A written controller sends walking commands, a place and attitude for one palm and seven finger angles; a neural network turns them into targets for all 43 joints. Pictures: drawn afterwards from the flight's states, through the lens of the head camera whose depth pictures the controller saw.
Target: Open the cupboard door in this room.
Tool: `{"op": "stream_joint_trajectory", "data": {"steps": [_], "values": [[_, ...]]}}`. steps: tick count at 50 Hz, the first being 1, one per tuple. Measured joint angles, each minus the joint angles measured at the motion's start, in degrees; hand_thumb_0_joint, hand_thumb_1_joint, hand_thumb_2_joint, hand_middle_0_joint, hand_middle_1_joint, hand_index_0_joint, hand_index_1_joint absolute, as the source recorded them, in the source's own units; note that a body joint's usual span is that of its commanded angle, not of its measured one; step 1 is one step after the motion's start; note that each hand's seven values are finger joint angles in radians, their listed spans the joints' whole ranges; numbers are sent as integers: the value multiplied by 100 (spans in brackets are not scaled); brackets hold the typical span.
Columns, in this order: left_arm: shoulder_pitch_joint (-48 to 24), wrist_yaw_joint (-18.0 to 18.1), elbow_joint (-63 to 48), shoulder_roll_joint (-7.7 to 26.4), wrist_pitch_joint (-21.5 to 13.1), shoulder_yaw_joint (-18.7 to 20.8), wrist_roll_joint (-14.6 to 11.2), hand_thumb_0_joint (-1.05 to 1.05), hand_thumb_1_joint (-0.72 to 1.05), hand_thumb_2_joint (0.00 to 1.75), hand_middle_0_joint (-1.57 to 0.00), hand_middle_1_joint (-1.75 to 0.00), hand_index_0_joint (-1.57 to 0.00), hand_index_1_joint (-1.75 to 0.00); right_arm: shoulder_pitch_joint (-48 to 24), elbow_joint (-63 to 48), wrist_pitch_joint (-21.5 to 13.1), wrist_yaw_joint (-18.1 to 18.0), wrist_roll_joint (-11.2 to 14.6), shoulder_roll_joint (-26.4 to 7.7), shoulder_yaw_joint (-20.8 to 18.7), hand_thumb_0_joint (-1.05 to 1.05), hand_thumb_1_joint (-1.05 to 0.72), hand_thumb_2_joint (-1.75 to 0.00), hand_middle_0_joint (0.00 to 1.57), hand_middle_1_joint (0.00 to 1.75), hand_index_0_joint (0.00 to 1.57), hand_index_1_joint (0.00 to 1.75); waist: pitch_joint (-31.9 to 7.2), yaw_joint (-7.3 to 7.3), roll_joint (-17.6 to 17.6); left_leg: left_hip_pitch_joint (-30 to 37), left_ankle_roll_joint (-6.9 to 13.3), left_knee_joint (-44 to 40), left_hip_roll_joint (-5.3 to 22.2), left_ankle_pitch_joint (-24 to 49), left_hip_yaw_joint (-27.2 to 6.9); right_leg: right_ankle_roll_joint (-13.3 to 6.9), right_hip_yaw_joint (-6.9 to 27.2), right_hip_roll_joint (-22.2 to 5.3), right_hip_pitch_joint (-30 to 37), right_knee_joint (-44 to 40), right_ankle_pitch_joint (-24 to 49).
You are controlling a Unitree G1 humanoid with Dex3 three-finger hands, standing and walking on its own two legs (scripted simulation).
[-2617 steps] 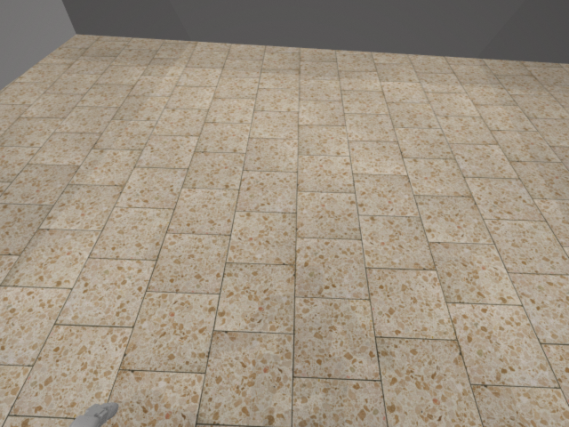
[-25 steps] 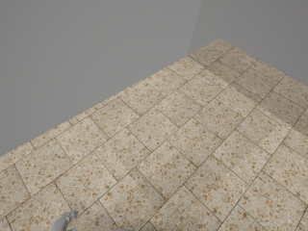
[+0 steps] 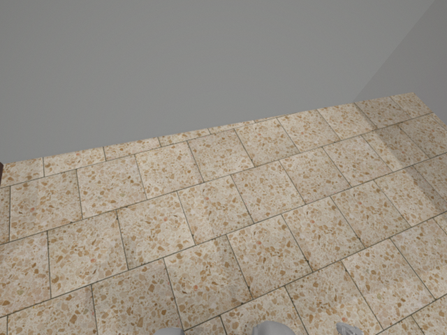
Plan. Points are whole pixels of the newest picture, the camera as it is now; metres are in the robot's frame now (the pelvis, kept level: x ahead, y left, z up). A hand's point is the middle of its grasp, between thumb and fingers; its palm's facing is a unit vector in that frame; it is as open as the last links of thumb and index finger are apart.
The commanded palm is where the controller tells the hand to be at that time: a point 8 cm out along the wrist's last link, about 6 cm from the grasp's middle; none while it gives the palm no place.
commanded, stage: turn to face it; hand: left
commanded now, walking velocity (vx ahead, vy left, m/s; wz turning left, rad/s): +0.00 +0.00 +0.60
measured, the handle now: out of the picture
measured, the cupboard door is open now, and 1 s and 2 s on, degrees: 49 49 49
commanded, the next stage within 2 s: take the last steps up to it in 1.94 s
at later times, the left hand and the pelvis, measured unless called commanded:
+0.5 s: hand out of the picture +0.05 +0.16 -0.14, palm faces +0.29 -0.92 -0.26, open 7.4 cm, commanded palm none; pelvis +0.02 -0.05 +0.01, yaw +18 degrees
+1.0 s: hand out of the picture +0.01 +0.22 -0.15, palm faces +0.56 -0.79 -0.25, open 7.4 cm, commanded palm none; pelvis +0.03 -0.02 +0.01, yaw +34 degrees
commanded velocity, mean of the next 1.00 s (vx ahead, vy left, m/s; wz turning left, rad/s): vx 0.00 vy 0.00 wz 0.60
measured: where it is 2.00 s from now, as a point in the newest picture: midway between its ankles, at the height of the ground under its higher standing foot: outside the picture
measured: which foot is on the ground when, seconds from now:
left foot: down 0.00-0.26, up 0.28-0.64, down 0.66-1.00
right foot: up 0.00-0.24, down 0.26-0.66, up 0.68-1.00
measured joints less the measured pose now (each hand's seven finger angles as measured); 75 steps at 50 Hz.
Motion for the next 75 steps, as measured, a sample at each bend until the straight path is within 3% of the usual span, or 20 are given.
{"op": "stream_joint_trajectory", "data": {"steps": [3, 6, 10, 13, 16, 19, 21, 27, 31, 33, 35, 37, 42, 51, 56, 58, 61, 65, 70, 75], "values": [[-127, -23, -51, 30, -22, 13, -14, 1, 91, 90, -20, -30, -20, -29, 62, 31, 1, -58, -5, 16, 36, 1, -91, -90, 20, 30, 20, 30, -14, 7, 107, 141, -15, -353, -24, 216, -183, 42, 243, 104, -215, 109, 340], [-240, -33, -149, 22, -54, 2, -26, 1, 91, 90, -20, -30, -20, -29, 133, 74, 26, -57, -16, 12, 42, 1, -91, -90, 20, 30, 20, 30, -38, -9, 225, 226, -54, -545, -38, 330, -366, 53, 364, 166, -161, -382, 446], [-387, -37, -279, -28, -99, -31, -45, 1, 91, 90, -20, -30, -20, -29, 216, 122, 95, -29, -33, -14, 6, 1, -91, -90, 20, 30, 20, 30, -61, -85, 380, 199, -162, -509, -66, 334, -640, 15, 390, 302, 225, -1488, 484], [-394, -42, -395, -68, -212, -75, -55, 1, 91, 90, -20, -30, -20, -29, 296, 137, 159, -17, 4, -55, -51, 1, -91, -90, 21, 30, 20, 30, -129, -124, 455, 36, -290, -209, -154, 197, -845, -53, 316, 398, 801, -2753, 1084], [-361, 2, -409, -223, -337, -157, 6, 0, 91, 90, -20, -30, -20, -29, 263, 206, 248, 10, 43, -192, -156, 1, -91, -90, 20, 30, 20, 30, -84, -143, 613, -458, -325, 1268, -208, -835, -760, -430, 85, 356, 926, -2769, 1088], [-203, 33, -396, -354, -339, -223, 1, 0, 91, 90, -20, -30, -20, -29, 218, 267, 319, 62, 28, -283, -217, 1, -91, -90, 20, 30, 20, 30, -79, -165, 608, -909, -419, 2808, -157, -859, -441, -463, -129, 215, 1170, -2990, 1082], [-101, 43, -356, -398, -324, -239, -2, 0, 91, 90, -20, -30, -20, -29, 190, 274, 340, 94, 33, -286, -222, 1, -91, -90, 20, 30, 20, 30, -78, -193, 536, -1000, -495, 3098, -45, -698, -272, -456, -276, 137, 1329, -3187, 1145], [139, 29, -268, -427, -359, -248, 21, 0, 91, 90, -20, -30, -20, -30, 29, 266, 357, 138, 55, -226, -157, 1, -91, -90, 20, 30, 20, 29, 27, -104, 290, -672, -564, 1916, 165, -660, 60, -403, -754, -62, 1594, -3318, 1097], [295, 3, -185, -319, -332, -182, 43, 0, 91, 90, -20, -30, -21, -30, -140, 181, 298, 149, 64, -170, -97, 1, -91, -90, 20, 30, 19, 29, 100, 28, 140, -260, -452, 796, 139, -541, 294, -292, -1032, -218, 1563, -2934, 829], [421, -21, -143, -230, -292, -132, 13, 0, 90, 90, -21, -30, -21, -30, -175, 76, 211, 162, 49, -172, -67, 1, -91, -90, 20, 30, 19, 29, 49, 48, 97, 36, -303, 71, 91, 117, 344, -198, -1133, -325, 1403, -2465, 577], [373, -21, -36, -95, -148, -73, -15, 1, 91, 90, -20, -30, -21, -30, -224, -3, 96, 137, 27, -110, -60, 1, -91, -90, 20, 30, 20, 29, 60, 50, -35, -137, 12, 316, -35, 110, 296, -84, -692, -315, 936, -1389, -101], [278, 3, 28, -6, -9, -24, -7, 1, 91, 90, -20, -30, -20, -29, -198, -53, 36, 86, 13, -64, -12, 1, -91, -90, 20, 30, 20, 30, 44, 62, -55, -167, 175, 341, -76, -10, 209, -66, -234, -120, 461, -419, -323], [-21, -29, -43, 45, -21, 20, 12, 1, 91, 90, -20, -30, -20, -29, -16, -11, 13, -45, 0, -16, 52, 0, -91, -90, 20, 30, 20, 30, -31, 49, 97, 35, 190, -308, -151, 357, -96, 14, 303, 80, -209, 269, 432], [-464, -21, -323, -27, -82, -35, -15, 1, 91, 90, -20, -30, -20, -29, 362, 176, 73, -13, -25, 63, 32, 1, -91, -90, 21, 30, 20, 30, -132, -139, 347, 131, 88, -686, -218, 644, -681, 47, 518, 288, 50, -1068, 564], [-573, -10, -464, -131, -187, -102, -61, 1, 91, 90, -20, -30, -20, -29, 518, 237, 169, -5, -8, 16, -64, 1, -91, -90, 21, 30, 20, 30, -180, -246, 463, -94, -89, -407, -342, 576, -1035, -70, 444, 537, 806, -2621, 958], [-521, 16, -498, -188, -285, -119, -26, 0, 91, 90, -20, -30, -20, -29, 534, 268, 215, 2, 37, -42, -126, 1, -91, -90, 21, 30, 20, 30, -206, -198, 493, -331, -193, 87, -418, 111, -1062, -270, 411, 535, 1038, -3123, 1171], [-397, 48, -447, -345, -283, -215, 2, 0, 91, 90, -20, -30, -20, -29, 490, 306, 297, 35, 22, -190, -228, 1, -91, -90, 20, 30, 20, 30, -128, -258, 607, -859, -317, 1841, -404, -778, -715, -409, 169, 415, 1191, -3098, 1163], [-168, 53, -341, -430, -270, -249, -12, 0, 91, 90, -20, -30, -20, -29, 454, 336, 352, 102, 26, -265, -260, 1, -91, -90, 20, 30, 20, 30, -110, -302, 527, -1112, -495, 2982, -115, -576, -285, -399, -153, 214, 1498, -3355, 1202], [43, 36, -255, -402, -314, -228, 27, 1, 91, 90, -20, -30, -21, -30, 301, 332, 373, 134, 47, -233, -206, 1, -91, -90, 20, 30, 20, 29, -39, -179, 277, -686, -560, 1917, 143, -707, 9, -330, -532, -58, 1645, -3311, 1081], [296, -11, -152, -234, -307, -153, 31, 1, 91, 90, -20, -30, -21, -30, -2, 195, 259, 142, 56, -218, -129, 1, -91, -90, 20, 30, 19, 29, 26, 4, 110, -15, -414, 317, 97, -255, 229, -142, -828, -321, 1499, -2716, 707]]}}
